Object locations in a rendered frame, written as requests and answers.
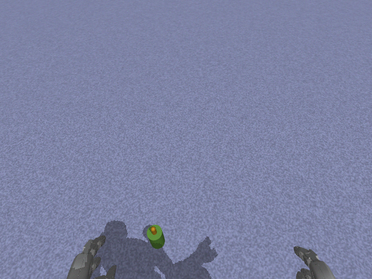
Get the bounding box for left robot hand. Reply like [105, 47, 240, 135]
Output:
[67, 235, 116, 279]

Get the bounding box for bottle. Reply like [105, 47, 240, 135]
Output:
[147, 225, 165, 249]

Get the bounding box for right robot hand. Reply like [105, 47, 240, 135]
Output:
[294, 246, 335, 279]

